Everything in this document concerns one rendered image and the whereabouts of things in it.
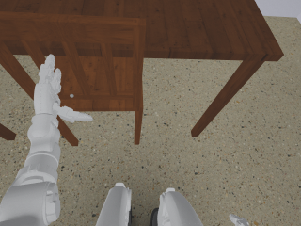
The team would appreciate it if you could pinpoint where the left robot upper arm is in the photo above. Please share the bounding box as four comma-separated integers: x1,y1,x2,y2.
0,181,61,226

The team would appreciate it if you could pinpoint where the right robot thigh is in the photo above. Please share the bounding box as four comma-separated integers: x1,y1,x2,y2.
159,191,203,226

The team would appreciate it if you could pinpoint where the table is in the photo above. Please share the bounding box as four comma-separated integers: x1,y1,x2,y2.
0,0,284,140

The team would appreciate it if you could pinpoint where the chair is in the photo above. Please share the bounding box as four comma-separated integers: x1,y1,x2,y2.
0,11,146,147

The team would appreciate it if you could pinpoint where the robot right hand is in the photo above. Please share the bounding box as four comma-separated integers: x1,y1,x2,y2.
229,214,249,226

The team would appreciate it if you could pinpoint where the left robot thigh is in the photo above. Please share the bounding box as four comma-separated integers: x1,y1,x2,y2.
95,186,132,226

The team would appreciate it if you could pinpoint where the robot left forearm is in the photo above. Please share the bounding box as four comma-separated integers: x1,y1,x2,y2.
0,113,61,222

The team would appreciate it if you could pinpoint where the robot thigh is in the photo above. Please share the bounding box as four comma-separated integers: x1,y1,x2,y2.
95,186,132,226
159,191,203,226

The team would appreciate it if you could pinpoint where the robot left hand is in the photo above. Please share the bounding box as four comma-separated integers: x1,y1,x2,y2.
34,54,93,123

